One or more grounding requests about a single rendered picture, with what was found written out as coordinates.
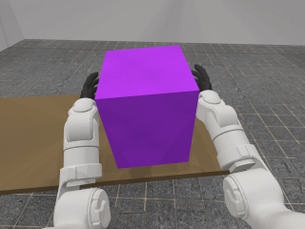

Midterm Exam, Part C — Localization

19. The robot right upper arm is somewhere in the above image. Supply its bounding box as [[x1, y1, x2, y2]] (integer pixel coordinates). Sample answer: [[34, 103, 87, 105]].
[[223, 168, 305, 229]]

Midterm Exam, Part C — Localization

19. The table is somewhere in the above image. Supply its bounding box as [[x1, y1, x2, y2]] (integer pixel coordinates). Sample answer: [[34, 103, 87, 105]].
[[0, 94, 247, 196]]

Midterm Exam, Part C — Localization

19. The left robot hand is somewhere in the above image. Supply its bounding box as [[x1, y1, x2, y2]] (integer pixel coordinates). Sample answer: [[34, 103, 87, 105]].
[[80, 72, 99, 100]]

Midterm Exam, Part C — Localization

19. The right robot forearm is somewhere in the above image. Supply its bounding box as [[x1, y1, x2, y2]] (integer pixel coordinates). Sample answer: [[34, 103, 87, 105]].
[[195, 90, 285, 204]]

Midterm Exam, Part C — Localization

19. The right robot hand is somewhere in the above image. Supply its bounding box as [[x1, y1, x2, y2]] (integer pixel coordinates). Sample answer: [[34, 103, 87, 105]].
[[191, 64, 213, 93]]

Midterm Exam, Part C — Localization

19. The carton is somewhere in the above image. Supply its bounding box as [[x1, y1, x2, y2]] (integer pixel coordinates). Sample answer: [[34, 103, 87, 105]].
[[94, 45, 200, 169]]

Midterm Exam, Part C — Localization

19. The robot left upper arm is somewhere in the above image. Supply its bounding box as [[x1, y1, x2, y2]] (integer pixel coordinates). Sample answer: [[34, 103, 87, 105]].
[[42, 187, 111, 229]]

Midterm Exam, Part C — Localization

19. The left robot forearm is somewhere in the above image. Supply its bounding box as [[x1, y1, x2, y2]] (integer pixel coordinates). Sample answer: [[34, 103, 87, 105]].
[[53, 97, 102, 226]]

